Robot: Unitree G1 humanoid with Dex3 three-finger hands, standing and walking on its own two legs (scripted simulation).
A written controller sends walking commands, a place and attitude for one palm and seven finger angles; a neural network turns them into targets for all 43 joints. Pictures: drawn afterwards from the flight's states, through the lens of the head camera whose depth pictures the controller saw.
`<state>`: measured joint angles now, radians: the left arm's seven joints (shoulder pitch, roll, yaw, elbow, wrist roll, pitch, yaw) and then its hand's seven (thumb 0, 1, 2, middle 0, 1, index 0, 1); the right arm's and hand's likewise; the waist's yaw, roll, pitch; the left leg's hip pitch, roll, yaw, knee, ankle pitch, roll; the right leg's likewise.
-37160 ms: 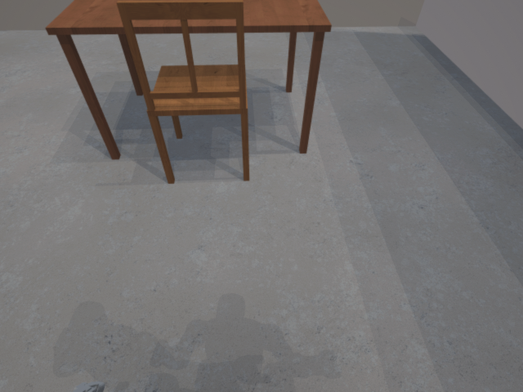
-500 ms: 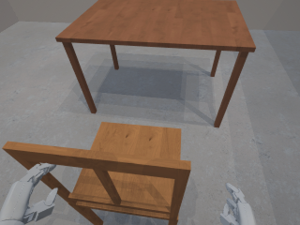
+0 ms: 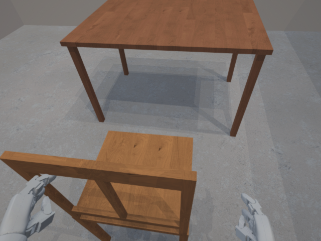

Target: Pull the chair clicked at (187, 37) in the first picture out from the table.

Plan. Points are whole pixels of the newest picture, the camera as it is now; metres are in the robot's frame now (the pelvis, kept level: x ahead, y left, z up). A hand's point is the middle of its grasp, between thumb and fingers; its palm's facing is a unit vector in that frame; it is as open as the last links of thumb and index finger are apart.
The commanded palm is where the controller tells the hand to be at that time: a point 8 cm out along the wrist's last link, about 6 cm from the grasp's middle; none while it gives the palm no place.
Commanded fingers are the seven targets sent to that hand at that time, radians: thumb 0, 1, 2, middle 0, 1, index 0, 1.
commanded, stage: step back with the hand held close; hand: left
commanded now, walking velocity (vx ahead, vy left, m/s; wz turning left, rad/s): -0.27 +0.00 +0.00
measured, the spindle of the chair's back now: (114, 199) +0.23 +0.19 -0.08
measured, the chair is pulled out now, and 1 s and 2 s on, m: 0.64 0.64 0.64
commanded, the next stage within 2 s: stop stepping back and stand still in 0.84 s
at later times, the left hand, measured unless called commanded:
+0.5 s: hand out of the picture +0.10 +0.28 +0.21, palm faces +0.43 -0.71 -0.56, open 7.2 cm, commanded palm +0.04 +0.32 +0.19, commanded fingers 0.00 0.90 0.90 -0.20 -0.30 -0.20 -0.30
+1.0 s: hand out of the picture +0.01 +0.28 +0.18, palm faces +0.28 -0.77 -0.57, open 7.4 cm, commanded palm -0.06 +0.33 +0.19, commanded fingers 0.00 0.90 0.90 -0.20 -0.30 -0.20 -0.30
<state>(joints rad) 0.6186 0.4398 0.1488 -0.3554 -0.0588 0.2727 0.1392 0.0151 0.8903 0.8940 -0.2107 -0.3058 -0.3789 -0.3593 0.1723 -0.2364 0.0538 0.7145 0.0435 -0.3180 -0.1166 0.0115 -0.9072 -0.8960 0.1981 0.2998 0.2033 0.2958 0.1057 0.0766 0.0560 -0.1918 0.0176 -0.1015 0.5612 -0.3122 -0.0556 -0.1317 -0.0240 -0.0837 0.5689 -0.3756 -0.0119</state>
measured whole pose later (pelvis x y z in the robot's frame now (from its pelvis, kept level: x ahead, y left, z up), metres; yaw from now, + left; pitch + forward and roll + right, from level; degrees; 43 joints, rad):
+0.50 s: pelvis -0.10 +0.02 +0.00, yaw +0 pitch -3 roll -2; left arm 0.55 0.54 0.49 -0.66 -0.06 -0.16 0.18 0.02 0.89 0.89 -0.22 -0.31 -0.27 -0.32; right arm 0.15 -0.21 0.01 0.64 0.04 -0.11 -0.12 0.01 -0.91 -0.90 0.20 0.30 0.20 0.30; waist 0.05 0.03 0.11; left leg -0.40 0.02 -0.10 0.66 -0.30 -0.04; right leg -0.30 -0.01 -0.08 0.55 -0.20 0.00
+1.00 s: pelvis -0.22 +0.04 +0.00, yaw -4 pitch +0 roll -5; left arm 0.55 0.47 0.45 -0.58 -0.06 -0.19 0.11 0.02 0.89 0.90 -0.21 -0.31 -0.21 -0.30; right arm 0.11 -0.21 0.00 0.64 0.02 -0.13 -0.07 0.01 -0.90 -0.90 0.20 0.30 0.21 0.30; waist 0.03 0.10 0.12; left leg -0.48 0.09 -0.06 0.48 -0.01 -0.01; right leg -0.16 0.07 -0.04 0.46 -0.30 0.00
